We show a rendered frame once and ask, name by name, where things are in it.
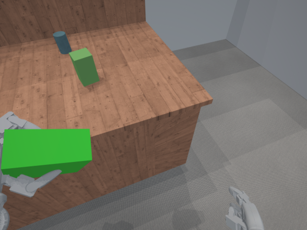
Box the sponge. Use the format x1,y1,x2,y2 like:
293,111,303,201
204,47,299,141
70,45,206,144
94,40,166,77
1,129,92,178

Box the robot left hand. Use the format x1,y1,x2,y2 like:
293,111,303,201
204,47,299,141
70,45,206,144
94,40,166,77
0,112,62,198

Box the robot right hand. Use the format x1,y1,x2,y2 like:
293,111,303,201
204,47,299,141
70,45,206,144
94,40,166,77
225,186,265,230

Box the table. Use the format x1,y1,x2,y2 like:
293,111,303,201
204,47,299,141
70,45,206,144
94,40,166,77
0,0,213,230

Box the robot left forearm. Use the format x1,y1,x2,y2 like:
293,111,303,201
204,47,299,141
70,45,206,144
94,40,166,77
0,193,10,230

